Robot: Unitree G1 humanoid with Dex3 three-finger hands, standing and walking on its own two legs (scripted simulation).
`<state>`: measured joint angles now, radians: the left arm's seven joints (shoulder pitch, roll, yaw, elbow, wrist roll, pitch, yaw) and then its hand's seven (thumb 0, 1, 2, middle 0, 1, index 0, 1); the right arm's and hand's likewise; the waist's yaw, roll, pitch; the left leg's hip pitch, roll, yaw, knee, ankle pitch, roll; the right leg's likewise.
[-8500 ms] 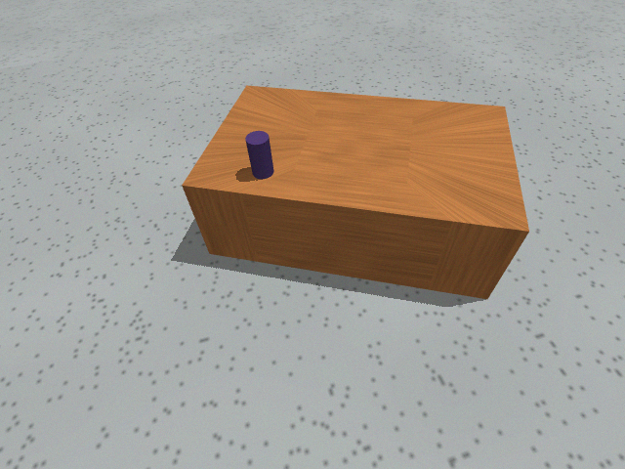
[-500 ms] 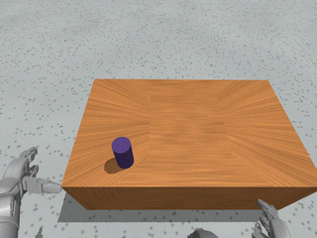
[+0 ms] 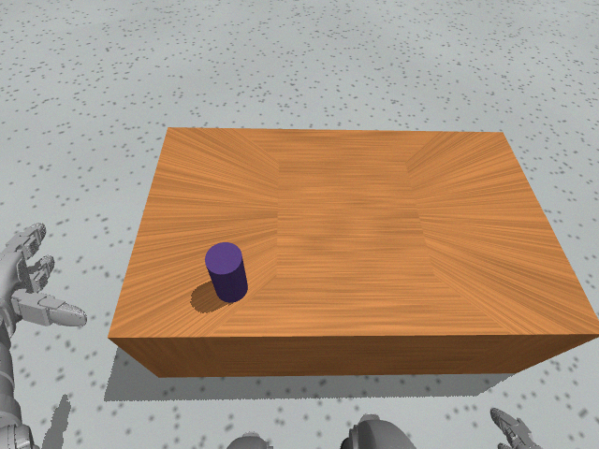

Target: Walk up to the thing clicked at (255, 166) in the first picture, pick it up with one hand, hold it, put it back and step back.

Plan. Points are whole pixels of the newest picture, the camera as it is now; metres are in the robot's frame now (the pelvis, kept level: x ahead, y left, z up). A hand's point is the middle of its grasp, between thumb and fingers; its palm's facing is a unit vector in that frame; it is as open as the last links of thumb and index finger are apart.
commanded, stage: go down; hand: left
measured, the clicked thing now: (228, 273) +0.48 +0.16 -0.26
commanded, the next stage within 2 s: none
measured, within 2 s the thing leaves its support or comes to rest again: neither
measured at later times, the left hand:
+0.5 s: hand (59, 256) +0.37 +0.35 +0.01, palm faces +0.14 -0.98 -0.11, open 17.4 cm
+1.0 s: hand (56, 249) +0.38 +0.36 +0.01, palm faces +0.14 -0.99 -0.09, open 17.4 cm
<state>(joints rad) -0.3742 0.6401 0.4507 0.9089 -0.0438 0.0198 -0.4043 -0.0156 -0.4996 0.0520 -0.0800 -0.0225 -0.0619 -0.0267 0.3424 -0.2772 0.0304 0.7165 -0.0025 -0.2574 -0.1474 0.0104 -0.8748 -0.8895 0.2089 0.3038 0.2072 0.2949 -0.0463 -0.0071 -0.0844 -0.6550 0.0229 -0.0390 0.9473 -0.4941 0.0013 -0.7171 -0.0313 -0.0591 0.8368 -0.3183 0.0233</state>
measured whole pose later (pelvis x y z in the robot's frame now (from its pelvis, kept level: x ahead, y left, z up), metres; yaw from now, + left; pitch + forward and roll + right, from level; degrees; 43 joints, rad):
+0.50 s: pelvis +0.00 +0.00 -0.01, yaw +0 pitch +16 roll -3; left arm -0.50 0.74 0.55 1.10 -0.06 -0.13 -0.50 -0.02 -0.52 0.05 -0.08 -0.03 -0.07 -0.03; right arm 0.36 -0.31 0.05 0.70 -0.01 -0.20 -0.15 0.01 -0.88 -0.89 0.21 0.30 0.21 0.29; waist -0.08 -0.01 -0.09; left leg -0.76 0.03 -0.04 0.99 -0.51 0.00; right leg -0.82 -0.03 -0.06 0.88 -0.33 0.02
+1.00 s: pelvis +0.01 +0.00 -0.01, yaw -1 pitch +17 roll -3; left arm -0.54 0.76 0.56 1.13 -0.07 -0.15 -0.52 -0.02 -0.54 0.05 -0.09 -0.04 -0.07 -0.04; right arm 0.35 -0.30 0.06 0.69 -0.02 -0.19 -0.15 0.01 -0.89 -0.89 0.21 0.30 0.21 0.29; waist -0.08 -0.01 -0.10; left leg -0.80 0.03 -0.04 1.03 -0.53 0.01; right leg -0.86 -0.03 -0.06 0.90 -0.34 0.03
